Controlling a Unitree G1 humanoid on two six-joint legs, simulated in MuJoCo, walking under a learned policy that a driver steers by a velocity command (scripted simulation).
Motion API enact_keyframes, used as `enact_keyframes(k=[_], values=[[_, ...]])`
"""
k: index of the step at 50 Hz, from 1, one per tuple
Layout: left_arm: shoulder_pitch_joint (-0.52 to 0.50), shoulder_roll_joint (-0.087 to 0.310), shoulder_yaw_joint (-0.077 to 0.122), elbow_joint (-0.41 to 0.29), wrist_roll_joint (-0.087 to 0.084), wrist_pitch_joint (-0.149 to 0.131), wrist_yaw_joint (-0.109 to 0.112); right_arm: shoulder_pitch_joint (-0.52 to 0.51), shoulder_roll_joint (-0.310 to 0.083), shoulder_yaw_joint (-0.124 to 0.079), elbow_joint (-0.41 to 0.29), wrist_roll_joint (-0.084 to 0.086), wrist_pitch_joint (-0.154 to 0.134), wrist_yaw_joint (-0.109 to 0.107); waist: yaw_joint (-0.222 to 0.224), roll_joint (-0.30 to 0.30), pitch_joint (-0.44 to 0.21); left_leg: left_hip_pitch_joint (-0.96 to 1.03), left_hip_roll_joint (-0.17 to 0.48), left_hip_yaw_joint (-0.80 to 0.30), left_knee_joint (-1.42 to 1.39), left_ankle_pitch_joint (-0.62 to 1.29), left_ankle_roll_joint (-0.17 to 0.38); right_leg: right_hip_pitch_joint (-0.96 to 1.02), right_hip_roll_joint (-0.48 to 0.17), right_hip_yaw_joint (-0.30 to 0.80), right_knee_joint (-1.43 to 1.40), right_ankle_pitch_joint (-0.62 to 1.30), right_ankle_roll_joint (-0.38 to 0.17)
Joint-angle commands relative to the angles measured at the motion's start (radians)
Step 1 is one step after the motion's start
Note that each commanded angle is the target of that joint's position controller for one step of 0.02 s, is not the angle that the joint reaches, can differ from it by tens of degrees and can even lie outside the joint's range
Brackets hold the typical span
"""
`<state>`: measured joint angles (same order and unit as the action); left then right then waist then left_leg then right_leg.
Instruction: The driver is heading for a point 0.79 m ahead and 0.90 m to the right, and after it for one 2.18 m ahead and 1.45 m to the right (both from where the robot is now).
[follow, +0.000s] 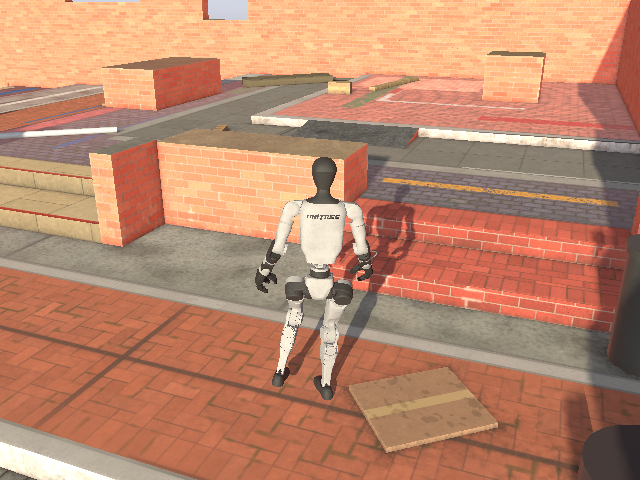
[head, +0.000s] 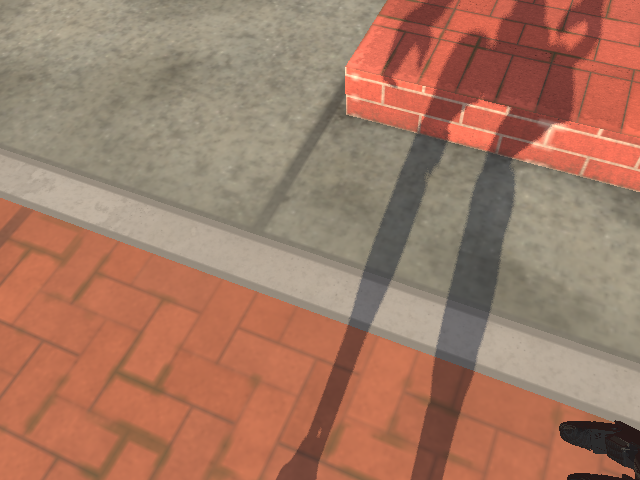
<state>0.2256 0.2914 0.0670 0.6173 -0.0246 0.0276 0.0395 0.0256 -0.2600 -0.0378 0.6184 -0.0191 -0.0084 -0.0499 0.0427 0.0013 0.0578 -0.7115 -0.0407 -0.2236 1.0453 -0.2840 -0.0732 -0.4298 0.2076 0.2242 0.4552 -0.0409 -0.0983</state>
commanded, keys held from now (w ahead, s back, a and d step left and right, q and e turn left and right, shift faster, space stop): e+shift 0.94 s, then w+e+shift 0.06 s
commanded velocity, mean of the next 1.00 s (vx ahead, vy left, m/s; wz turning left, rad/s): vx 0.03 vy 0.00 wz -0.97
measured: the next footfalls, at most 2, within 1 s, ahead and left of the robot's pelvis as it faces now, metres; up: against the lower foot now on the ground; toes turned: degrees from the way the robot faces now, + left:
left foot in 0.30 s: +0.22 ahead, +0.14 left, +0.00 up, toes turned -29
right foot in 0.80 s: +0.04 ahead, -0.07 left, +0.00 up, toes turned -50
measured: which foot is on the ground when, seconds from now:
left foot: up 0.00-0.28, down 0.30-0.80, up 0.82-1.00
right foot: down 0.00-0.30, up 0.32-0.78, down 0.80-1.00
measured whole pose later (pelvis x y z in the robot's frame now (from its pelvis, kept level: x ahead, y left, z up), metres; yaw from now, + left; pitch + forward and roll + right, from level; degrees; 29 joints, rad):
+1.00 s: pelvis +0.08 +0.02 +0.01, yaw -57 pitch +4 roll +3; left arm 0.23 0.33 0.08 0.57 -0.02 0.03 0.02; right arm 0.09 -0.33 -0.10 0.68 -0.01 -0.01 -0.02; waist 0.00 0.03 0.04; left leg -0.60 0.00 -0.06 1.08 -0.31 -0.06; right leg -0.33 0.04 0.12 0.51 -0.23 -0.06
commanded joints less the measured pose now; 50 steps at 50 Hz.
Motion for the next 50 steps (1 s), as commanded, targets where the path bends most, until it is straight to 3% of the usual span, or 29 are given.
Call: enact_keyframes(k=[1, 5, 9, 13, 14, 15, 16, 17, 18, 19, 21, 23, 27, 32, 36, 38, 39, 40, 41, 42, 43, 44, 45, 46, 47, 48, 50], values=[[-0.025, 0.181, 0.058, -0.091, -0.007, 0.014, 0.026, 0.043, -0.093, -0.038, -0.038, 0.009, -0.004, -0.01, -0.032, -0.105, -0.214, 0.0, -0.027, 0.021, -0.066, 0.061, -0.012, 0.241, -0.231, 0.331, -0.109, -0.092, 0.005], [-0.008, 0.173, 0.065, -0.092, -0.004, 0.028, 0.027, -0.018, -0.098, -0.047, -0.041, 0.013, -0.03, -0.001, -0.002, -0.149, -0.171, 0.03, -0.037, 0.003, -0.196, 0.066, -0.005, 0.286, -0.212, 0.386, -0.102, -0.147, -0.005], [-0.007, 0.174, 0.072, -0.104, -0.002, 0.03, 0.02, -0.051, -0.11, -0.055, -0.034, 0.018, -0.059, 0.015, 0.014, -0.163, -0.159, 0.119, -0.058, -0.001, -0.339, 0.04, 0.007, 0.327, -0.211, 0.447, -0.05, 0.005, -0.04], [-0.04, 0.171, 0.07, -0.128, -0.009, 0.031, 0.007, 0.0, -0.14, -0.073, -0.002, 0.029, -0.072, 0.034, -0.015, -0.159, -0.155, 0.362, -0.058, 0.011, -0.595, 0.087, 0.017, 0.273, -0.171, 0.509, 0.0, 0.04, -0.032], [-0.042, 0.156, 0.063, -0.129, -0.019, 0.031, 0.002, 0.026, -0.143, -0.079, 0.012, 0.032, -0.07, 0.035, -0.033, -0.106, -0.161, 0.477, -0.015, 0.019, -0.72, 0.214, 0.035, 0.216, -0.123, 0.474, 0.067, -0.128, -0.003], [0.037, 0.099, 0.045, -0.112, -0.019, 0.033, -0.005, 0.011, -0.157, -0.079, 0.005, 0.024, -0.06, 0.031, 0.011, 0.02, -0.217, 0.659, 0.136, -0.061, -0.717, 0.337, 0.103, 0.1, -0.053, 0.37, 0.208, -0.481, 0.036], [0.073, 0.098, 0.042, -0.127, -0.019, 0.03, -0.012, 0.015, -0.214, -0.085, -0.025, -0.005, -0.039, 0.024, 0.026, 0.216, -0.241, 0.77, 0.343, -0.241, -0.656, 0.605, 0.248, -0.085, 0.05, 0.173, 0.397, -0.672, 0.085], [0.058, 0.198, 0.068, -0.135, -0.016, 0.016, -0.022, 0.056, -0.185, -0.088, -0.023, -0.024, -0.033, 0.025, -0.003, 0.268, -0.252, 0.702, 0.448, -0.337, -0.684, 0.57, 0.346, -0.151, -0.017, 0.092, 0.614, -0.639, 0.135], [0.04, 0.256, 0.085, -0.114, -0.015, 0.016, -0.025, 0.016, -0.143, -0.078, -0.041, -0.013, -0.03, 0.019, -0.009, 0.193, -0.187, 0.637, 0.393, -0.255, -0.695, 0.45, 0.329, -0.171, -0.074, 0.053, 0.698, -0.544, 0.163], [0.045, 0.253, 0.088, -0.094, -0.014, 0.028, -0.021, -0.021, -0.114, -0.068, -0.051, -0.003, -0.02, 0.01, -0.003, 0.137, -0.139, 0.593, 0.321, -0.151, -0.694, 0.317, 0.282, -0.189, -0.1, 0.023, 0.751, -0.467, 0.173], [0.081, 0.202, 0.071, -0.079, -0.006, 0.047, -0.014, -0.041, -0.107, -0.052, -0.067, 0.004, -0.002, -0.007, -0.006, 0.098, -0.081, 0.509, 0.27, -0.037, -0.717, 0.274, 0.258, -0.217, -0.122, -0.055, 0.903, -0.38, 0.191], [0.056, 0.162, 0.054, -0.1, -0.012, 0.045, -0.011, -0.018, -0.111, -0.046, -0.061, -0.007, 0.01, -0.016, -0.021, 0.117, -0.064, 0.506, 0.239, 0.057, -0.746, 0.295, 0.266, -0.247, -0.168, -0.137, 0.901, -0.325, 0.205], [-0.021, 0.127, 0.04, -0.132, -0.01, 0.032, -0.01, 0.059, -0.137, -0.057, -0.035, -0.014, 0.019, -0.016, -0.075, 0.135, -0.107, 0.653, 0.289, 0.116, -0.751, 0.337, 0.303, -0.306, -0.27, -0.179, 0.761, -0.292, 0.242], [-0.041, 0.093, 0.027, -0.138, 0.004, 0.029, -0.027, 0.048, -0.176, -0.079, -0.014, -0.004, 0.018, 0.006, -0.071, 0.144, -0.134, 0.631, 0.335, 0.223, -0.75, 0.324, 0.299, -0.169, -0.319, -0.226, 0.544, -0.287, 0.213], [-0.037, 0.104, 0.035, -0.137, 0.001, 0.044, -0.047, 0.052, -0.202, -0.095, 0.008, 0.023, 0.009, 0.031, -0.054, 0.158, -0.135, 0.623, 0.38, 0.279, -0.712, 0.351, 0.26, -0.033, -0.303, -0.28, 0.336, -0.318, 0.152], [0.002, 0.108, 0.047, -0.123, 0.0, 0.053, -0.054, 0.048, -0.203, -0.1, 0.018, 0.044, 0.004, 0.038, -0.019, 0.141, -0.147, 0.615, 0.386, 0.32, -0.629, 0.328, 0.205, 0.076, -0.275, -0.308, 0.167, -0.249, 0.107], [0.048, 0.131, 0.063, -0.094, 0.001, 0.054, -0.048, 0.075, -0.184, -0.099, 0.03, 0.051, 0.002, 0.044, -0.005, 0.077, -0.161, 0.551, 0.343, 0.375, -0.526, 0.282, 0.15, 0.196, -0.241, -0.306, 0.086, -0.14, 0.073], [0.138, 0.189, 0.093, -0.068, -0.003, 0.053, -0.035, 0.11, -0.136, -0.086, 0.051, 0.041, 0.003, 0.052, 0.035, -0.036, -0.165, 0.392, 0.275, 0.432, -0.333, 0.123, 0.079, 0.374, -0.266, -0.184, -0.041, 0.018, 0.012], [0.168, 0.342, 0.121, -0.094, 0.001, 0.043, -0.019, 0.084, -0.066, -0.062, -0.011, -0.013, 0.002, 0.055, -0.012, -0.372, -0.137, 0.011, 0.132, 0.466, 0.028, -0.399, -0.016, 0.55, -0.518, 0.224, -0.008, 0.49, -0.119], [0.12, 0.33, 0.111, -0.136, 0.047, 0.004, -0.034, -0.01, -0.094, -0.066, -0.053, -0.015, -0.002, 0.04, 0.038, -0.301, -0.262, -0.074, 0.062, 0.21, 0.193, -0.417, -0.021, 0.469, -0.602, 0.399, -0.062, 0.385, -0.282], [0.088, 0.284, 0.097, -0.127, 0.047, -0.022, -0.045, -0.045, -0.143, -0.077, -0.058, 0.01, 0.001, 0.031, 0.039, -0.197, -0.221, -0.093, 0.076, 0.166, 0.23, -0.324, 0.003, 0.449, -0.554, 0.297, -0.094, 0.256, -0.251], [0.041, 0.259, 0.09, -0.116, 0.026, -0.031, -0.038, -0.041, -0.144, -0.079, -0.055, 0.016, -0.004, 0.022, 0.004, -0.166, -0.167, -0.102, 0.084, 0.146, 0.186, -0.211, 0.028, 0.408, -0.489, 0.233, -0.103, 0.137, -0.186], [-0.011, 0.222, 0.077, -0.123, 0.006, -0.026, -0.029, -0.018, -0.159, -0.084, -0.034, 0.005, -0.005, 0.011, -0.023, -0.117, -0.152, -0.09, 0.097, 0.134, 0.151, -0.137, 0.032, 0.379, -0.454, 0.196, -0.093, 0.094, -0.139], [-0.057, 0.208, 0.067, -0.133, 0.0, -0.019, -0.021, 0.003, -0.168, -0.088, -0.029, -0.003, -0.005, 0.008, -0.05, -0.12, -0.148, -0.041, 0.088, 0.132, 0.127, -0.087, 0.027, 0.323, -0.426, 0.163, -0.083, 0.139, -0.12], [-0.072, 0.201, 0.061, -0.141, 0.008, -0.014, -0.013, 0.021, -0.164, -0.087, -0.02, -0.004, -0.006, 0.013, -0.063, -0.124, -0.166, 0.009, 0.066, 0.138, 0.128, -0.048, 0.019, 0.289, -0.403, 0.145, -0.076, 0.184, -0.114], [-0.042, 0.192, 0.059, -0.13, 0.006, -0.015, -0.009, 0.056, -0.153, -0.084, -0.006, 0.0, -0.012, 0.023, -0.063, -0.108, -0.214, 0.035, 0.055, 0.138, 0.083, 0.001, 0.018, 0.299, -0.378, 0.149, -0.099, -0.017, -0.113], [0.003, 0.199, 0.056, -0.12, -0.003, -0.028, -0.013, 0.03, -0.141, -0.078, -0.008, 0.021, -0.026, 0.04, -0.032, -0.12, -0.188, 0.027, 0.033, 0.135, -0.068, 0.044, 0.016, 0.296, -0.367, 0.233, -0.182, -0.469, -0.125]])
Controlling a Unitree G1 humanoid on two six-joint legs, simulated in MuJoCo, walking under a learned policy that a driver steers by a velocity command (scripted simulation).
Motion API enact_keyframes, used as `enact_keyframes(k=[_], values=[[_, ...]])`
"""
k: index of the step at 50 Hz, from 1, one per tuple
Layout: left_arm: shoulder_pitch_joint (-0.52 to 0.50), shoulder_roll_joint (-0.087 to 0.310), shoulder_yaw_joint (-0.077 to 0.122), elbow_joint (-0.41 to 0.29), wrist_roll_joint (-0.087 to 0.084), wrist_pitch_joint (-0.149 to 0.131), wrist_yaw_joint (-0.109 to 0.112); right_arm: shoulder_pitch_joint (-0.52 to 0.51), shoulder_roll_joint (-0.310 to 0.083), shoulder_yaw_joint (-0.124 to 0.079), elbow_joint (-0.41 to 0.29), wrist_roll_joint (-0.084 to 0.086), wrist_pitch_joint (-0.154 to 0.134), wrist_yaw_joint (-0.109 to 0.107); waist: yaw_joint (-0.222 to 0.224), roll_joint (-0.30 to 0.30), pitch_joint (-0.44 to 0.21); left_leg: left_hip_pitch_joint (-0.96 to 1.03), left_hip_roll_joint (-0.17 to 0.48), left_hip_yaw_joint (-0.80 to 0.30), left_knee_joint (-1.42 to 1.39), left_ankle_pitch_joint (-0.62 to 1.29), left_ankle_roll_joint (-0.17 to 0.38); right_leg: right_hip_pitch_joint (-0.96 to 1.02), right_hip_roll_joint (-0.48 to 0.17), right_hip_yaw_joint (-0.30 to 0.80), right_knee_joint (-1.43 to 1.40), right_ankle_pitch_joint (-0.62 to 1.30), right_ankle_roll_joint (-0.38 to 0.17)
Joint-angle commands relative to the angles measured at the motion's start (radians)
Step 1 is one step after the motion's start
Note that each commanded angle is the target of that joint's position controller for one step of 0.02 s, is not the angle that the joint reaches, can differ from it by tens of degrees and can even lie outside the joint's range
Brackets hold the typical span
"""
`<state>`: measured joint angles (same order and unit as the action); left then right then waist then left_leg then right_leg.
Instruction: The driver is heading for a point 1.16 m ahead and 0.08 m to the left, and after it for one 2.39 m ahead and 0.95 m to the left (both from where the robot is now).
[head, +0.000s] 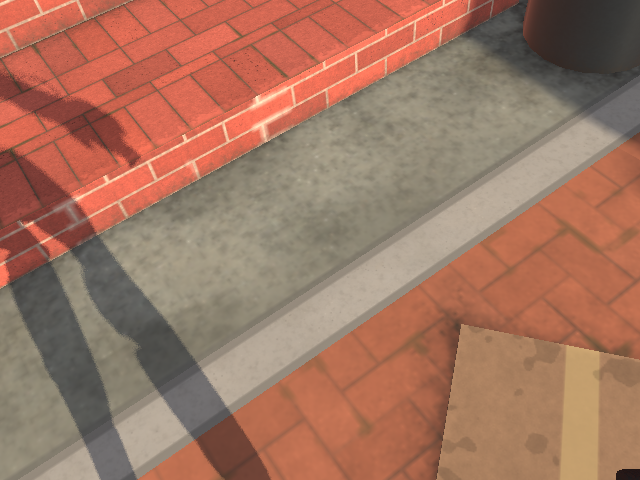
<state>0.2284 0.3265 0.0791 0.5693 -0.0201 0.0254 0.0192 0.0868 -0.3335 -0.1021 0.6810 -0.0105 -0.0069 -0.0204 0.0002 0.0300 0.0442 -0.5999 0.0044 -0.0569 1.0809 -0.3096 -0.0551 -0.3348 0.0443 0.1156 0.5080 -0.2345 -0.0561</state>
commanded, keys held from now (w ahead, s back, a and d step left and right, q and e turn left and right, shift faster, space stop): w+e+shift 0.28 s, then w+shift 0.06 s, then w+q+shift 0.66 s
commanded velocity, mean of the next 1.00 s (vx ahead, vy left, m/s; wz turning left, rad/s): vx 0.81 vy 0.00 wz -0.07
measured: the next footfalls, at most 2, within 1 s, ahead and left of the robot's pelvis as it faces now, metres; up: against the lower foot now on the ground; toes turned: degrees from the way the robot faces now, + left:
left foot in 0.26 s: +0.18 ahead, +0.12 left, +0.00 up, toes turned -21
right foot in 0.66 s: +0.40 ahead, -0.21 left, +0.03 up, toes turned -16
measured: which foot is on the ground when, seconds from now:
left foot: up 0.00-0.24, down 0.26-0.66, up 0.68-1.00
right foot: down 0.00-0.26, up 0.28-0.64, down 0.66-1.00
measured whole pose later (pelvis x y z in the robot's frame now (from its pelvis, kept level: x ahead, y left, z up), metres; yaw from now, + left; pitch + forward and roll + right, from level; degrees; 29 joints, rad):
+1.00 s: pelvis +0.58 -0.12 +0.00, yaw +0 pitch +2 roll -3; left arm 0.47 0.32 0.06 0.87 0.02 -0.11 0.02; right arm 0.01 -0.35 -0.06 0.65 -0.02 -0.02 0.10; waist 0.06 0.02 0.03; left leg -0.76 0.07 0.10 0.73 0.11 0.12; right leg 0.23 0.03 -0.28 0.18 -0.44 0.04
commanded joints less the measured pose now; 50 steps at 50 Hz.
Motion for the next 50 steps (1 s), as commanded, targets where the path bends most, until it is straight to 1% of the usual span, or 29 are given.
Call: enact_keyframes(k=[1, 4, 8, 9, 11, 12, 13, 14, 15, 16, 17, 19, 22, 24, 26, 28, 29, 31, 32, 33, 34, 35, 36, 37, 40, 42, 45, 48, 50], values=[[0.014, 0.177, 0.045, -0.064, -0.008, -0.031, 0.007, -0.065, -0.07, -0.013, -0.081, 0.02, -0.035, 0.015, 0.022, -0.171, -0.137, -0.095, -0.026, -0.04, -0.175, 0.062, -0.003, 0.197, -0.209, 0.386, -0.261, -0.352, -0.174], [0.037, 0.193, 0.047, -0.042, -0.008, -0.044, 0.012, -0.114, -0.068, -0.011, -0.09, 0.025, -0.071, 0.028, 0.038, -0.207, -0.084, -0.057, -0.048, -0.059, -0.342, 0.072, -0.003, 0.187, -0.196, 0.412, -0.262, -0.346, -0.17], [0.029, 0.176, 0.036, -0.043, -0.017, -0.047, 0.009, -0.133, -0.054, -0.006, -0.098, 0.037, -0.104, 0.04, 0.037, -0.222, -0.048, 0.104, -0.073, -0.05, -0.47, 0.055, -0.007, 0.08, -0.154, 0.436, -0.222, -0.323, -0.165], [0.02, 0.225, 0.053, -0.03, 0.079, -0.024, -0.038, -0.081, -0.048, 0.014, -0.066, -0.037, -0.046, 0.052, 0.052, -0.281, -0.07, 0.17, -0.084, 0.038, -0.429, -0.012, -0.008, 0.037, -0.086, 0.407, -0.226, -0.378, -0.152], [-0.048, 0.181, 0.043, -0.055, 0.06, -0.015, -0.067, -0.018, -0.057, 0.011, -0.074, -0.007, -0.025, 0.039, -0.013, -0.221, -0.033, 0.372, -0.082, 0.032, -0.51, 0.011, -0.002, -0.13, -0.065, 0.444, -0.193, -0.38, -0.131], [-0.092, 0.16, 0.038, -0.065, 0.053, -0.019, -0.065, 0.081, -0.077, 0.005, -0.054, 0.001, -0.03, 0.027, -0.086, -0.168, -0.03, 0.544, -0.061, 0.018, -0.574, 0.031, 0.011, -0.252, -0.041, 0.429, -0.11, -0.402, -0.104], [-0.13, 0.107, 0.025, -0.081, 0.05, -0.031, -0.058, 0.227, -0.138, -0.011, -0.025, -0.009, -0.043, 0.013, -0.164, -0.052, -0.062, 0.756, 0.044, -0.06, -0.631, -0.048, 0.035, -0.413, 0.017, 0.343, 0.064, -0.44, -0.06], [-0.133, -0.009, -0.006, -0.101, 0.053, -0.052, -0.044, 0.375, -0.22, -0.021, -0.013, -0.044, -0.055, 0.0, -0.206, 0.203, -0.152, 0.844, 0.314, -0.351, -0.739, -0.383, 0.055, -0.457, 0.132, 0.14, 0.483, -0.447, -0.032], [-0.074, -0.002, -0.015, -0.122, 0.031, -0.056, -0.036, 0.269, -0.286, -0.031, -0.037, -0.061, -0.058, 0.003, -0.102, 0.228, -0.119, 0.745, 0.441, -0.808, -0.948, -0.683, 0.106, -0.621, 0.122, 0.109, 0.651, -0.297, -0.023], [-0.093, 0.056, -0.006, -0.099, 0.051, -0.048, -0.034, 0.193, -0.21, -0.02, -0.05, -0.049, -0.055, 0.01, -0.066, 0.106, -0.038, 0.659, 0.434, -0.762, -0.931, -0.666, 0.123, -0.63, 0.03, 0.093, 0.75, -0.172, -0.021], [-0.095, 0.083, 0.001, -0.074, 0.07, -0.047, -0.05, 0.175, -0.14, 0.002, -0.044, -0.035, -0.054, 0.017, -0.046, 0.058, -0.012, 0.609, 0.353, -0.572, -0.888, -0.548, 0.113, -0.607, 0.017, 0.074, 0.759, -0.102, -0.017], [-0.064, 0.065, -0.004, -0.029, 0.084, -0.052, -0.08, 0.237, -0.079, 0.027, -0.003, -0.029, -0.069, 0.021, -0.04, 0.08, -0.011, 0.545, 0.22, -0.342, -0.879, -0.344, 0.118, -0.514, 0.006, 0.072, 0.736, -0.022, -0.003], [-0.116, 0.034, -0.024, -0.041, 0.084, -0.051, -0.088, 0.349, -0.07, 0.031, 0.066, -0.018, -0.09, 0.034, -0.044, 0.107, 0.03, 0.565, 0.186, -0.299, -0.897, -0.253, 0.195, -0.599, 0.021, 0.059, 0.761, -0.012, 0.002], [-0.208, 0.043, -0.038, -0.072, 0.093, -0.054, -0.089, 0.379, -0.055, 0.036, 0.082, -0.005, -0.087, 0.036, -0.045, 0.089, 0.054, 0.574, 0.186, -0.296, -0.954, -0.18, 0.246, -0.643, -0.054, -0.077, 0.667, 0.007, 0.027], [-0.331, 0.014, -0.064, -0.106, 0.079, -0.066, -0.096, 0.414, -0.036, 0.042, 0.094, -0.01, -0.083, 0.033, -0.093, 0.081, 0.077, 0.497, 0.165, -0.248, -0.992, 0.004, 0.255, -0.519, -0.058, -0.155, 0.486, 0.006, 0.048], [-0.361, -0.024, -0.083, -0.127, 0.066, -0.076, -0.103, 0.459, -0.087, 0.028, 0.131, -0.012, -0.079, 0.027, -0.098, 0.132, 0.063, 0.479, 0.183, -0.213, -0.994, 0.28, 0.264, -0.38, -0.03, -0.199, 0.382, -0.065, 0.033], [-0.348, -0.023, -0.085, -0.126, 0.064, -0.079, -0.099, 0.465, -0.108, 0.022, 0.148, -0.008, -0.074, 0.025, -0.081, 0.141, 0.054, 0.481, 0.191, -0.193, -0.972, 0.418, 0.266, -0.308, -0.009, -0.215, 0.336, -0.107, 0.017], [-0.181, 0.009, -0.065, -0.075, 0.057, -0.085, -0.069, 0.442, -0.126, 0.025, 0.166, 0.006, -0.077, 0.028, 0.022, 0.143, -0.055, 0.434, 0.187, -0.125, -0.779, 0.969, 0.24, 0.023, 0.068, -0.222, 0.264, -0.144, -0.026], [0.016, 0.046, -0.044, -0.02, 0.058, -0.089, -0.047, 0.397, -0.148, 0.021, 0.164, 0.02, -0.085, 0.033, 0.142, 0.127, -0.157, 0.355, 0.168, -0.092, -0.554, 1.065, 0.217, 0.285, 0.068, -0.187, 0.199, -0.082, -0.043], [0.206, 0.127, -0.012, 0.019, 0.08, -0.096, -0.02, 0.341, -0.143, 0.019, 0.138, 0.027, -0.101, 0.039, 0.259, 0.082, -0.259, 0.144, 0.117, -0.072, -0.248, 0.839, 0.189, 0.563, -0.068, -0.027, 0.133, -0.184, -0.068], [0.301, 0.236, 0.02, 0.032, 0.107, -0.106, -0.008, 0.38, 0.016, 0.049, 0.067, 0.042, -0.114, 0.043, 0.22, -0.213, -0.468, -0.109, -0.012, -0.025, 0.144, -0.007, 0.166, 0.787, -0.441, 0.526, -0.042, -0.721, -0.126], [0.262, 0.196, 0.009, 0.034, 0.082, -0.101, -0.008, 0.294, -0.058, 0.031, 0.055, 0.029, -0.1, 0.046, 0.207, -0.134, -0.391, -0.174, -0.017, -0.086, 0.255, -0.055, 0.193, 0.626, -0.481, 0.769, -0.232, -0.796, -0.118], [0.159, 0.134, -0.006, 0.053, 0.079, -0.098, -0.005, 0.248, -0.045, 0.027, 0.035, 0.018, -0.083, 0.045, 0.135, -0.105, -0.194, -0.216, 0.039, -0.062, 0.269, 0.028, 0.192, 0.481, -0.45, 0.586, -0.211, -0.643, -0.107], [0.121, 0.082, -0.014, 0.067, 0.072, -0.103, -0.009, 0.238, -0.019, 0.035, 0.039, 0.006, -0.072, 0.051, 0.103, -0.074, -0.098, -0.203, 0.078, -0.039, 0.232, 0.065, 0.184, 0.372, -0.412, 0.436, -0.23, -0.46, -0.105], [0.081, -0.005, -0.033, 0.114, 0.053, -0.123, -0.005, 0.255, 0.027, 0.034, 0.052, -0.01, -0.019, 0.073, 0.007, -0.15, 0.046, -0.155, 0.124, -0.04, 0.145, 0.064, 0.134, 0.188, -0.333, 0.14, -0.321, -0.215, -0.064], [0.085, -0.032, -0.038, 0.153, 0.039, -0.14, -0.008, 0.18, 0.036, 0.035, 0.032, -0.014, 0.006, 0.086, -0.011, -0.117, 0.1, -0.201, 0.128, -0.018, 0.094, 0.125, 0.122, 0.199, -0.289, -0.026, -0.387, -0.035, -0.039], [0.057, -0.016, -0.033, 0.181, 0.044, -0.161, -0.007, 0.068, 0.032, 0.046, -0.034, -0.012, 0.001, 0.11, -0.045, -0.132, 0.118, -0.15, 0.121, 0.044, -0.096, 0.325, 0.129, 0.172, -0.238, -0.243, -0.415, 0.206, -0.016], [0.099, 0.043, -0.021, 0.213, 0.043, -0.168, 0.004, -0.049, 0.022, 0.061, -0.063, -0.009, -0.013, 0.139, -0.019, -0.056, 0.115, 0.025, 0.063, 0.181, -0.373, 0.484, 0.174, 0.207, -0.204, -0.381, -0.453, 0.395, 0.01], [0.14, 0.102, -0.01, 0.225, 0.043, -0.16, 0.011, -0.041, -0.004, 0.058, -0.057, -0.01, -0.014, 0.136, -0.038, -0.064, 0.067, 0.117, -0.014, 0.239, -0.42, 0.479, 0.208, 0.329, -0.229, -0.4, -0.349, 0.849, 0.023]])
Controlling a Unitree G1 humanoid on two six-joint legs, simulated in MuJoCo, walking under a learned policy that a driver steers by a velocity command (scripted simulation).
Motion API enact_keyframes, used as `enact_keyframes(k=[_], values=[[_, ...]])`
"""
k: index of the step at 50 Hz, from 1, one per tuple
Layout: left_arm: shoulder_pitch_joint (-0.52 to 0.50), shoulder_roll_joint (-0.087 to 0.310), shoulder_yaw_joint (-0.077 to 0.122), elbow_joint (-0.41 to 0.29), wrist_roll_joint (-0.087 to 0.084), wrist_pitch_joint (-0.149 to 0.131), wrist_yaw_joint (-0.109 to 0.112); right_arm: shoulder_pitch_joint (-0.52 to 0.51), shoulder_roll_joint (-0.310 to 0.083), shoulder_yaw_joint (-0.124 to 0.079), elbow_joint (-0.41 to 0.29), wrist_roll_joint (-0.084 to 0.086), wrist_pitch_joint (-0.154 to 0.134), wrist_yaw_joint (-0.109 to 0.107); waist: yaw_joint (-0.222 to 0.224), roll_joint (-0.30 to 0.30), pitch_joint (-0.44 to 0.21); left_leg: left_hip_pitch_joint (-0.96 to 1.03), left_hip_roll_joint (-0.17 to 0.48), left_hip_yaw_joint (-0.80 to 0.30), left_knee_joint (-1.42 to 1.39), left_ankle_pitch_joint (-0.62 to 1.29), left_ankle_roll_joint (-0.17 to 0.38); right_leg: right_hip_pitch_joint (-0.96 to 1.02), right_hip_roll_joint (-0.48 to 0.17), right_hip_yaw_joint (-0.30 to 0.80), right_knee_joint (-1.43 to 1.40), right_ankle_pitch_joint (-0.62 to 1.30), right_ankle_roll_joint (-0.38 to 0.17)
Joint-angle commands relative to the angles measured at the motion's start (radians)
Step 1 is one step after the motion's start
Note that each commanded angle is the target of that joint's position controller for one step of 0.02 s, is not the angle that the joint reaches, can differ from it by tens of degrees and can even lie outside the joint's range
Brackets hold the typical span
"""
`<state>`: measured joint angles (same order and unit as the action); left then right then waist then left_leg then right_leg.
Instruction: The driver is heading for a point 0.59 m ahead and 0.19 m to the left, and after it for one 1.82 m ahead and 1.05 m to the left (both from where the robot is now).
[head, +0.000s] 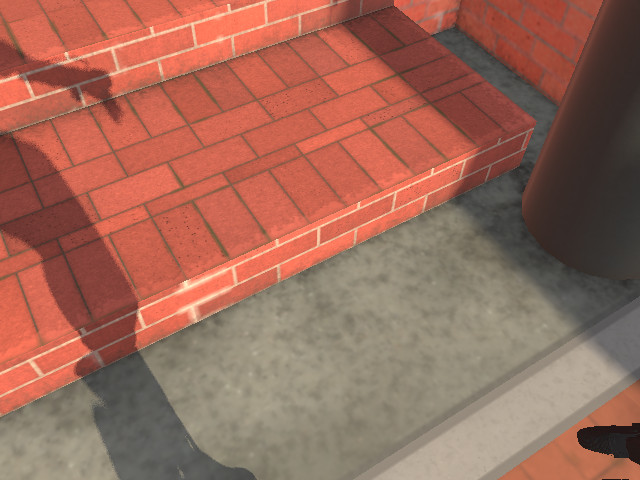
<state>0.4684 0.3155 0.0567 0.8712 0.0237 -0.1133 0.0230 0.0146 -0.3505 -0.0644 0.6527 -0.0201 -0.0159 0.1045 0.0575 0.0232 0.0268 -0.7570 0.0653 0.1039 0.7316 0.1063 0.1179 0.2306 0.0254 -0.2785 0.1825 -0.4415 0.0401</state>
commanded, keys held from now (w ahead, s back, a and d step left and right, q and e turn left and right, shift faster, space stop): w+q+shift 0.88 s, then w+shift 0.12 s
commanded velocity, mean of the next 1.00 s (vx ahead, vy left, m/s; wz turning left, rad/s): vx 1.00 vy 0.00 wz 0.94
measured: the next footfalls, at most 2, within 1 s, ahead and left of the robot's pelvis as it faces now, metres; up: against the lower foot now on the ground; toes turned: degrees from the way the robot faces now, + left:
left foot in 0.10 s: +0.28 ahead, +0.05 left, -0.03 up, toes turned +10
right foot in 0.50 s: +0.75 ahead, -0.01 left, -0.03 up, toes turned +31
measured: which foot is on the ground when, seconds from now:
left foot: up 0.00-0.08, down 0.10-0.50, up 0.52-0.96, down 0.98-1.00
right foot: down 0.00-0.10, up 0.12-0.48, down 0.50-1.00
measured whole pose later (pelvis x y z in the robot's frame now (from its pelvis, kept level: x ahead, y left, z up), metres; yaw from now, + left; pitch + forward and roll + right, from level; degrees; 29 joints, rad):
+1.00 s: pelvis +0.83 +0.27 -0.02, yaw +54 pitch +4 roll +2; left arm 0.59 0.16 -0.03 0.96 0.00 -0.08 0.00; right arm -0.17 -0.14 0.07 0.45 -0.01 0.01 0.03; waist 0.03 0.00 0.03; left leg -1.07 -0.08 0.20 1.49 -0.50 0.21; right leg 0.25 -0.14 -0.34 0.41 -0.29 0.04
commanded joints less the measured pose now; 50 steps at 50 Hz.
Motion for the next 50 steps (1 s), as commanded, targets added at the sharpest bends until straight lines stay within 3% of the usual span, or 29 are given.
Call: enact_keyframes(k=[1, 3, 4, 5, 6, 7, 8, 9, 11, 15, 18, 21, 23, 24, 25, 26, 27, 29, 33, 35, 37, 38, 42, 45, 46, 47, 48, 49, 50], values=[[-0.094, 0.149, 0.021, -0.082, 0.0, -0.007, 0.013, 0.082, -0.014, 0.013, -0.011, -0.002, -0.002, -0.001, -0.127, -0.082, 0.034, 0.326, -0.118, 0.102, -0.066, 0.002, 0.049, -0.167, -0.221, -0.006, 0.081, 1.293, -0.063], [-0.137, 0.207, 0.038, -0.098, 0.012, 0.033, 0.021, 0.341, -0.079, -0.013, 0.062, -0.003, 0.001, -0.026, -0.271, -0.134, -0.105, 0.598, -0.16, 0.07, -0.05, -0.137, 0.098, -0.173, -0.26, 0.02, 0.457, 1.516, -0.07], [-0.172, 0.21, 0.04, -0.113, 0.023, 0.048, 0.015, 0.544, -0.13, -0.04, 0.13, -0.006, 0.003, -0.047, -0.352, -0.107, -0.188, 0.841, -0.166, 0.014, -0.084, -0.215, 0.13, -0.291, -0.251, 0.045, 0.759, 1.401, -0.086], [-0.218, 0.158, 0.036, -0.11, 0.02, 0.047, -0.002, 0.572, -0.176, -0.076, 0.149, 0.021, 0.02, -0.077, -0.36, 0.063, -0.164, 1.011, -0.107, -0.104, -0.166, -0.266, 0.168, -0.538, -0.068, 0.052, 1.216, 0.574, -0.062], [-0.104, 0.006, -0.012, -0.176, 0.042, 0.027, -0.013, 0.465, -0.272, -0.075, 0.122, -0.007, 0.021, -0.077, -0.139, 0.217, -0.14, 1.157, 0.056, -0.4, -0.009, 0.12, 0.231, -0.939, -0.001, 0.152, 1.547, -0.118, -0.029], [-0.143, 0.07, -0.016, -0.262, 0.011, 0.003, -0.012, 0.47, -0.323, -0.097, 0.069, -0.006, 0.027, -0.081, -0.196, 0.165, -0.398, 1.331, 0.188, -0.799, -0.282, -0.304, 0.421, -1.108, 0.023, 0.336, 1.597, -0.074, -0.022], [-0.228, 0.113, -0.019, -0.263, 0.015, -0.019, -0.012, 0.448, -0.261, -0.089, 0.071, -0.005, 0.021, -0.095, -0.188, 0.001, -0.232, 1.171, 0.2, -0.87, -0.474, -0.488, 0.355, -1.163, -0.047, 0.369, 1.454, 0.018, -0.032], [-0.267, 0.12, -0.022, -0.268, 0.021, -0.02, -0.015, 0.396, -0.212, -0.074, 0.086, -0.001, 0.01, -0.099, -0.13, -0.068, -0.104, 0.991, 0.166, -0.802, -0.5, -0.502, 0.3, -1.11, -0.096, 0.376, 1.3, 0.082, -0.034], [-0.244, 0.109, -0.033, -0.241, 0.056, 0.017, -0.015, 0.337, -0.172, -0.052, 0.082, 0.007, -0.022, -0.104, -0.046, -0.14, 0.005, 0.69, 0.087, -0.65, -0.509, -0.335, 0.26, -0.942, -0.138, 0.372, 1.138, 0.068, -0.005], [-0.402, 0.052, -0.056, -0.312, 0.045, 0.055, -0.037, 0.322, -0.146, -0.04, 0.098, 0.016, -0.063, -0.09, -0.036, -0.066, 0.101, 0.363, -0.045, -0.476, -0.578, -0.186, 0.219, -0.78, -0.156, 0.306, 0.769, 0.222, 0.048], [-0.497, 0.023, -0.067, -0.343, 0.006, 0.046, -0.043, 0.331, -0.152, -0.052, 0.106, 0.028, -0.072, -0.078, -0.089, -0.014, 0.065, 0.344, -0.097, -0.419, -0.562, -0.004, 0.133, -0.602, -0.094, 0.272, 0.487, 0.538, 0.026], [-0.483, 0.073, -0.048, -0.342, 0.002, 0.04, -0.028, 0.358, -0.175, -0.065, 0.118, 0.032, -0.072, -0.082, -0.097, 0.023, 0.005, 0.511, -0.066, -0.465, -0.459, 0.178, 0.075, -0.517, -0.053, 0.298, 0.361, 0.556, -0.002], [-0.286, 0.151, -0.012, -0.287, 0.004, 0.031, -0.005, 0.328, -0.219, -0.073, 0.111, 0.016, -0.069, -0.089, 0.008, 0.014, -0.128, 0.596, -0.072, -0.479, -0.188, 0.428, 0.029, -0.318, -0.006, 0.296, 0.367, 0.393, -0.019], [-0.082, 0.19, 0.008, -0.234, 0.004, 0.027, 0.011, 0.265, -0.215, -0.068, 0.097, 0.007, -0.072, -0.088, 0.131, 0.012, -0.201, 0.53, -0.102, -0.449, 0.056, 0.41, 0.008, -0.135, -0.037, 0.291, 0.373, 0.313, -0.021], [0.118, 0.247, 0.031, -0.197, 0.03, 0.022, 0.029, 0.24, -0.084, -0.032, 0.066, 0.002, -0.081, -0.091, 0.191, -0.114, -0.311, 0.364, -0.159, -0.393, 0.396, -0.005, 0.005, 0.078, -0.229, 0.487, 0.36, 0.013, -0.039], [0.005, 0.319, 0.042, -0.221, 0.065, 0.023, 0.022, 0.402, 0.053, 0.011, 0.003, 0.06, -0.078, -0.093, 0.006, -0.512, -0.43, 0.124, -0.252, -0.278, 0.647, -0.605, -0.02, 0.189, -0.512, 1.083, 0.102, -0.174, -0.124], [-0.138, 0.239, 0.046, -0.25, 0.052, 0.034, 0.009, 0.391, -0.039, 0.015, 0.039, 0.029, -0.055, -0.107, -0.016, -0.339, -0.33, 0.041, -0.14, -0.241, 0.697, -0.496, -0.003, 0.054, -0.473, 1.126, 0.038, -0.393, -0.154], [-0.24, 0.079, 0.004, -0.25, 0.045, 0.04, 0.002, 0.255, -0.081, 0.007, 0.042, -0.001, -0.028, -0.091, -0.017, -0.081, -0.131, 0.062, -0.052, -0.198, 0.615, -0.363, -0.026, -0.184, -0.376, 0.758, 0.058, -0.036, -0.144], [-0.14, 0.052, -0.007, -0.144, 0.018, 0.005, -0.019, 0.15, -0.007, 0.031, -0.017, -0.02, 0.01, -0.055, -0.042, -0.1, -0.046, 0.059, 0.015, -0.169, 0.57, -0.349, -0.039, -0.304, -0.308, 0.383, 0.049, 0.47, -0.111], [-0.091, 0.067, -0.001, -0.127, 0.032, -0.008, -0.028, 0.091, 0.016, 0.038, -0.06, -0.015, 0.022, -0.056, -0.03, -0.124, -0.067, -0.049, -0.005, -0.119, 0.723, -0.375, -0.036, -0.218, -0.36, 0.332, 0.108, 0.784, -0.133], [-0.07, 0.071, -0.003, -0.117, 0.038, -0.004, -0.03, 0.048, 0.02, 0.038, -0.097, -0.009, 0.029, -0.063, -0.053, -0.104, -0.067, -0.169, 0.014, -0.148, 0.88, -0.361, -0.019, -0.199, -0.372, 0.262, 0.126, 0.762, -0.127], [-0.012, 0.077, 0.001, -0.089, 0.049, -0.004, -0.029, -0.004, 0.052, 0.041, -0.122, -0.007, 0.042, -0.083, -0.031, -0.16, -0.051, -0.299, -0.026, -0.101, 1.182, -0.467, -0.004, -0.16, -0.403, 0.277, 0.114, 0.701, -0.155], [0.089, 0.034, -0.027, 0.01, 0.081, -0.008, -0.043, -0.313, 0.128, 0.075, -0.279, 0.01, 0.042, -0.148, -0.036, -0.075, 0.193, -0.833, -0.059, -0.139, 1.477, -0.714, 0.076, -0.061, -0.394, 0.186, 0.039, 0.559, -0.114], [0.164, -0.013, -0.05, 0.088, 0.077, 0.007, -0.029, -0.515, 0.195, 0.129, -0.387, 0.015, 0.009, -0.127, -0.039, -0.038, 0.245, -0.7, -0.038, 0.036, 1.139, -0.774, 0.083, -0.208, -0.287, 0.005, -0.122, 0.751, -0.039], [0.048, 0.007, -0.064, 0.055, 0.041, 0.018, -0.007, -0.346, 0.192, 0.151, -0.363, 0.029, 0.011, -0.089, -0.145, -0.025, 0.147, -0.189, -0.054, 0.131, 0.802, -0.623, 0.101, -0.452, -0.228, -0.12, -0.18, 1.19, -0.051], [0.083, 0.051, -0.058, 0.023, -0.02, 0.012, 0.009, -0.228, 0.147, 0.138, -0.303, 0.036, 0.014, -0.069, -0.151, 0.017, -0.016, 0.244, -0.13, 0.178, 0.656, -0.459, 0.08, -0.555, -0.244, -0.064, -0.099, 1.581, -0.122], [0.067, 0.197, -0.032, -0.023, -0.049, -0.002, 0.013, 0.0, 0.084, 0.094, -0.212, 0.019, 0.036, -0.061, -0.229, -0.105, -0.192, 0.454, -0.249, 0.228, 0.767, -0.562, 0.07, -0.505, -0.304, -0.039, 0.14, 2.235, -0.151], [0.016, 0.344, 0.022, -0.063, -0.055, 0.0, -0.011, 0.232, 0.036, 0.059, -0.166, -0.004, 0.044, -0.066, -0.337, -0.234, -0.349, 0.569, -0.269, 0.122, 0.65, -0.653, 0.11, -0.388, -0.372, 0.028, 0.465, 2.465, -0.172], [-0.025, 0.336, 0.041, -0.11, -0.072, 0.006, -0.026, 0.356, -0.049, 0.012, -0.106, -0.005, 0.038, -0.065, -0.372, -0.236, -0.438, 0.693, -0.227, -0.194, 0.424, -0.723, 0.191, -0.429, -0.336, 0.062, 0.871, 2.213, -0.152]])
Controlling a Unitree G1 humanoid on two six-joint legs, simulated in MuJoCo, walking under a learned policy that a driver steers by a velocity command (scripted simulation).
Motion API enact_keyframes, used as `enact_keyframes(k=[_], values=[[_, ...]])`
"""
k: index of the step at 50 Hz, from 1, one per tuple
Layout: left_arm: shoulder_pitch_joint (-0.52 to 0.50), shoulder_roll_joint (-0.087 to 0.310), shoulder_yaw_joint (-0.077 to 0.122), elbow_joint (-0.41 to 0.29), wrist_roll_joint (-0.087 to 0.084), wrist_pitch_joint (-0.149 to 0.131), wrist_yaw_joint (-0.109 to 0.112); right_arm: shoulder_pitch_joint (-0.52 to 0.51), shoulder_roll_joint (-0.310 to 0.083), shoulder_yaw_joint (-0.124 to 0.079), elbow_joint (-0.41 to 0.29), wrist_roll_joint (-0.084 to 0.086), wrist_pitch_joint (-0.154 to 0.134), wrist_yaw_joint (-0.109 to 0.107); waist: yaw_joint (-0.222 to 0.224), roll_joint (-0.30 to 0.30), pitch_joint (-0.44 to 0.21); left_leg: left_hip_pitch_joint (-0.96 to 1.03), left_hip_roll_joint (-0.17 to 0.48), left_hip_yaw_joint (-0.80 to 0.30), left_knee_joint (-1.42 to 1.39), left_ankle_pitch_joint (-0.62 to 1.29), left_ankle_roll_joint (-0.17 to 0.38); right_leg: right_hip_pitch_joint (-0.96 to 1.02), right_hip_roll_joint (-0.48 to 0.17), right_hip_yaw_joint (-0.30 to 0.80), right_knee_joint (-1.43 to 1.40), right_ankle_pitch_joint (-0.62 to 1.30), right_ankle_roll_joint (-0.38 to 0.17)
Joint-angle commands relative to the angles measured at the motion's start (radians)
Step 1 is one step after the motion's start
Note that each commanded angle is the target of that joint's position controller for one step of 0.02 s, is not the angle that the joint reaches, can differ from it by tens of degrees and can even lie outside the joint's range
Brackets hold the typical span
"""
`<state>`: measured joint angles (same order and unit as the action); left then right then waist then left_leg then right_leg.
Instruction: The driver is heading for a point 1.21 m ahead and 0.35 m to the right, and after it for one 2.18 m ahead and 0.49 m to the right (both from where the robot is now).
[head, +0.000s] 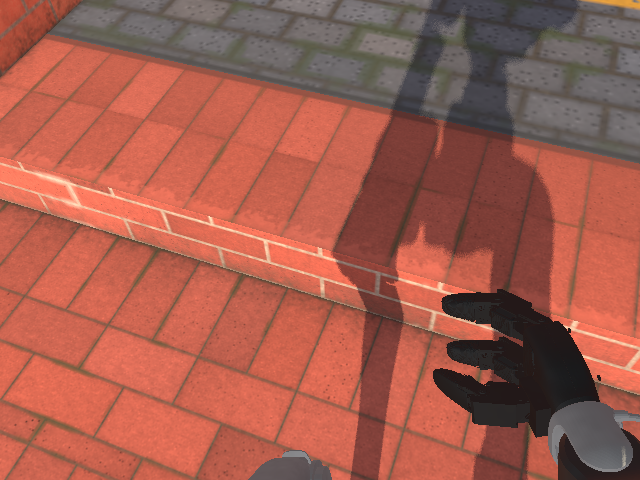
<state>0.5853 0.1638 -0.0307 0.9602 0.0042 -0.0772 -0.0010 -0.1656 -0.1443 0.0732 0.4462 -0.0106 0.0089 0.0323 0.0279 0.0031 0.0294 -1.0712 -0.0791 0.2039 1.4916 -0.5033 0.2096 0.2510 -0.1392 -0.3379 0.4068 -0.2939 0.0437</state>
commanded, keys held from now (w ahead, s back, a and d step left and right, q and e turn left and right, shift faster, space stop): w+shift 0.38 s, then w+e+shift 0.62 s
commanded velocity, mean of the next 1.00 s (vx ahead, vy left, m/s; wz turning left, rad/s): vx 1.00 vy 0.00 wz -0.25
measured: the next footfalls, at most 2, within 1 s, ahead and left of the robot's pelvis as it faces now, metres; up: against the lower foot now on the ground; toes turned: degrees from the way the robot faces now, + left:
right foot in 0.42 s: +0.56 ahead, -0.08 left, +0.17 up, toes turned +3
left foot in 0.76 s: +0.95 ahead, +0.15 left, +0.34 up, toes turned -2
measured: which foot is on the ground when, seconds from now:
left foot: down 0.00-0.40, up 0.42-0.74, down 0.76-1.00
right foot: down 0.00-0.00, up 0.02-0.40, down 0.42-0.76, up 0.78-1.00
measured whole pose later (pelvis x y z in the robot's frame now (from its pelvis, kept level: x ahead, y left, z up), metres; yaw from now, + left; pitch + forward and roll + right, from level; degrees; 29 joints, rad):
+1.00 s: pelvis +0.99 +0.03 +0.34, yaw -16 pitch +2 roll +1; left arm 0.03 0.26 0.08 0.57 0.01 -0.02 -0.02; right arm 0.44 -0.27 -0.08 0.95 -0.03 -0.10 0.01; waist -0.01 -0.04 -0.08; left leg -0.14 0.08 0.25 0.61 -0.47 -0.03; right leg -0.95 0.01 0.00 1.62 -0.12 -0.14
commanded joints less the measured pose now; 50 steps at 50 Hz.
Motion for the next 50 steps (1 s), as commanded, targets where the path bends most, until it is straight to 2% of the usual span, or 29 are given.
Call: enact_keyframes(k=[1, 2, 4, 5, 7, 9, 11, 14, 16, 18, 20, 21, 22, 23, 24, 27, 30, 32, 33, 34, 35, 37, 38, 39, 40, 43, 45, 47, 50], values=[[-0.205, 0.347, 0.113, -0.289, -0.03, -0.044, -0.051, 0.518, -0.404, -0.179, 0.144, 0.012, 0.014, -0.013, -0.261, 0.197, -0.44, 1.159, 0.204, -0.974, -0.855, -0.01, 0.211, -0.833, 0.164, 0.158, 1.237, 0.392, -0.051], [-0.294, 0.289, 0.105, -0.374, 0.026, -0.077, -0.066, 0.513, -0.415, -0.201, 0.127, 0.003, 0.006, -0.03, -0.212, 0.139, -0.549, 1.227, 0.237, -1.276, -1.053, 0.058, 0.144, -0.945, 0.191, 0.418, 1.48, 0.21, -0.08], [-0.37, 0.12, 0.07, -0.407, 0.022, -0.069, -0.042, 0.488, -0.355, -0.192, 0.255, 0.016, -0.037, -0.028, -0.117, -0.062, -0.237, 0.96, 0.223, -1.15, -1.084, 0.025, 0.111, -1.094, 0.139, 0.431, 1.617, 0.113, -0.102], [-0.435, 0.057, 0.047, -0.418, 0.039, -0.062, -0.023, 0.476, -0.271, -0.172, 0.316, -0.008, -0.058, -0.038, -0.082, -0.113, -0.074, 0.806, 0.182, -1.023, -1.053, 0.048, 0.11, -1.177, 0.132, 0.443, 1.662, 0.01, -0.118], [-0.433, -0.054, 0.001, -0.476, 0.057, -0.015, 0.005, 0.505, -0.126, -0.131, 0.404, -0.038, -0.099, -0.029, 0.019, -0.082, -0.014, 0.675, 0.162, -0.802, -0.997, 0.185, 0.064, -1.266, 0.103, 0.469, 1.717, -0.082, -0.15], [-0.433, 0.001, 0.005, -0.462, 0.044, 0.025, 0.017, 0.392, -0.116, -0.116, 0.389, -0.027, -0.13, -0.019, 0.1, -0.141, 0.059, 0.474, 0.117, -0.586, -1.166, 0.154, 0.013, -1.153, 0.049, 0.432, 1.326, -0.123, -0.131], [-0.556, 0.096, 0.016, -0.519, 0.029, 0.025, 0.013, 0.389, -0.149, -0.117, 0.386, -0.01, -0.149, -0.021, 0.057, -0.111, 0.141, 0.411, 0.049, -0.453, -1.322, 0.452, 0.012, -1.015, 0.027, 0.325, 0.872, 0.002, -0.076], [-0.528, 0.063, 0.007, -0.48, 0.013, 0.012, -0.036, 0.482, -0.24, -0.144, 0.393, 0.035, -0.167, -0.032, 0.003, -0.06, -0.044, 0.53, 0.024, -0.341, -1.439, 0.696, -0.004, -0.523, 0.083, 0.241, 0.409, 0.442, -0.087], [-0.401, 0.11, 0.035, -0.381, 0.015, 0.036, -0.035, 0.505, -0.312, -0.167, 0.389, 0.013, -0.155, -0.036, 0.036, 0.057, -0.207, 0.936, 0.091, -0.296, -1.311, 1.313, -0.02, -0.527, 0.176, 0.199, 0.464, 0.308, -0.111], [-0.326, 0.195, 0.071, -0.374, 0.017, 0.019, -0.002, 0.516, -0.288, -0.165, 0.378, -0.016, -0.157, -0.037, 0.094, 0.157, -0.19, 1.104, 0.153, -0.339, -1.041, 1.633, -0.073, -0.525, 0.173, 0.21, 0.344, 0.233, -0.15], [0.004, 0.26, 0.122, -0.248, 0.025, 0.011, 0.021, 0.365, -0.284, -0.176, 0.325, -0.026, -0.131, -0.045, 0.296, 0.089, -0.25, 1.013, 0.058, -0.283, -0.493, 1.357, -0.098, -0.197, 0.15, 0.209, -0.012, 0.431, -0.177], [0.124, 0.27, 0.135, -0.153, 0.044, 0.005, 0.023, 0.221, -0.189, -0.152, 0.264, -0.041, -0.135, -0.044, 0.336, -0.119, -0.148, 0.634, -0.102, -0.233, 0.053, 0.443, -0.11, -0.028, 0.078, 0.269, -0.049, 0.457, -0.238], [0.086, 0.192, 0.097, -0.111, 0.06, -0.01, 0.004, 0.228, 0.022, -0.083, 0.163, -0.03, -0.164, -0.051, 0.153, -0.222, -0.052, 0.224, -0.151, -0.382, 0.328, 0.046, -0.088, 0.037, -0.028, 0.498, 0.212, 0.859, -0.241], [-0.01, 0.152, 0.086, -0.152, 0.078, -0.004, -0.006, 0.397, -0.002, -0.078, 0.121, 0.014, -0.173, -0.035, 0.01, -0.148, -0.189, 0.057, -0.105, -0.425, 0.393, 0.112, -0.106, 0.189, -0.125, 0.749, 0.153, 0.885, -0.352], [-0.126, 0.18, 0.109, -0.184, 0.071, 0.011, 0.003, 0.467, -0.068, -0.074, 0.125, -0.006, -0.163, -0.026, -0.052, -0.11, -0.243, 0.005, -0.024, -0.354, 0.433, 0.166, -0.116, 0.135, -0.186, 0.937, -0.025, 0.35, -0.42], [-0.112, 0.148, 0.092, -0.135, 0.015, -0.008, 0.019, 0.241, -0.078, -0.055, 0.023, -0.091, -0.117, -0.016, -0.056, 0.078, 0.011, -0.194, 0.079, -0.286, 0.641, 0.084, -0.147, -0.307, -0.143, 0.9, -0.159, 0.004, -0.39], [-0.147, 0.16, 0.075, -0.086, 0.026, -0.038, 0.014, -0.001, 0.001, -0.003, -0.136, -0.049, -0.078, -0.028, -0.087, 0.012, 0.188, -0.184, 0.157, -0.204, 0.49, -0.016, -0.159, -0.717, -0.035, 0.748, -0.342, -0.016, -0.321], [-0.065, 0.17, 0.078, -0.035, 0.031, -0.055, 0.026, -0.151, 0.002, 0.008, -0.229, -0.038, -0.08, -0.052, -0.028, -0.083, 0.189, -0.326, 0.189, -0.207, 0.567, -0.154, -0.146, -0.599, -0.044, 0.74, -0.396, 0.16, -0.337], [-0.02, 0.152, 0.078, 0.009, -0.001, -0.041, 0.029, -0.188, 0.007, 0.021, -0.252, -0.041, -0.085, -0.048, -0.023, -0.026, 0.165, -0.242, 0.209, -0.204, 0.348, -0.181, -0.109, -0.589, -0.002, 0.647, -0.445, 0.161, -0.299], [-0.051, 0.146, 0.079, -0.033, -0.02, -0.016, 0.04, -0.109, 0.02, 0.037, -0.254, -0.036, -0.086, -0.033, -0.045, 0.036, 0.058, 0.261, 0.217, -0.164, -0.03, 0.037, -0.099, -0.754, 0.024, 0.565, -0.55, 0.36, -0.298], [-0.051, 0.149, 0.074, -0.067, -0.06, -0.015, 0.035, -0.039, 0.023, 0.025, -0.196, -0.015, -0.099, -0.027, -0.057, 0.097, -0.101, 0.724, 0.1, -0.038, -0.131, 0.124, -0.099, -0.87, 0.05, 0.537, -0.484, 0.895, -0.302], [-0.106, 0.433, 0.162, -0.129, -0.059, -0.051, 0.003, 0.435, -0.098, -0.066, -0.068, -0.018, -0.073, -0.038, -0.299, -0.081, -0.506, 1.135, 0.013, -0.138, -0.232, 0.067, -0.105, -0.638, 0.013, 0.556, 0.049, 1.799, -0.273], [-0.173, 0.456, 0.197, -0.158, -0.039, -0.078, -0.015, 0.633, -0.23, -0.134, -0.025, -0.032, -0.067, -0.046, -0.377, -0.113, -0.588, 1.149, 0.133, -0.348, -0.396, -0.122, -0.078, -0.552, 0.03, 0.58, 0.436, 1.748, -0.204], [-0.256, 0.278, 0.174, -0.246, -0.042, -0.103, -0.05, 0.685, -0.375, -0.175, 0.022, -0.044, -0.09, -0.045, -0.323, 0.282, -0.622, 1.21, 0.419, -0.907, -0.798, -0.22, -0.016, -0.735, 0.222, 0.547, 0.946, 0.592, -0.147], [-0.229, 0.187, 0.165, -0.289, -0.006, -0.102, -0.065, 0.57, -0.342, -0.175, 0.038, -0.016, -0.072, -0.048, -0.242, 0.365, -0.573, 1.195, 0.511, -1.276, -1.104, 0.02, -0.006, -0.944, 0.273, 0.551, 1.353, 0.166, -0.134], [-0.373, -0.046, 0.098, -0.359, 0.049, -0.029, -0.034, 0.446, -0.092, -0.127, 0.241, -0.008, -0.104, -0.03, -0.055, 0.023, -0.063, 0.83, 0.435, -0.747, -1.012, -0.006, -0.041, -1.246, 0.111, 0.449, 1.587, 0.19, -0.186], [-0.352, -0.097, 0.061, -0.381, 0.024, 0.017, -0.036, 0.493, 0.033, -0.1, 0.355, -0.031, -0.113, -0.017, 0.016, 0.066, -0.027, 0.813, 0.409, -0.51, -1.018, 0.153, -0.109, -1.321, 0.11, 0.446, 1.668, 0.092, -0.193], [-0.383, -0.039, 0.068, -0.373, -0.009, 0.059, -0.026, 0.46, 0.052, -0.091, 0.395, -0.029, -0.13, -0.01, 0.049, 0.006, 0.068, 0.738, 0.352, -0.242, -1.134, 0.23, -0.198, -1.311, 0.107, 0.443, 1.411, 0.027, -0.188], [-0.472, 0.07, 0.088, -0.406, 0.019, 0.094, -0.025, 0.394, -0.063, -0.117, 0.422, -0.013, -0.157, -0.027, 0.088, 0.037, 0.116, 0.645, 0.204, 0.077, -1.31, 0.507, -0.252, -1.021, 0.161, 0.296, 0.873, 0.291, -0.177]])
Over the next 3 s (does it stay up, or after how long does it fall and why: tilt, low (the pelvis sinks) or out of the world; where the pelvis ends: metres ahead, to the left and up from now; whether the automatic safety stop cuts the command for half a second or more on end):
stays up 1.66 -0.15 0.36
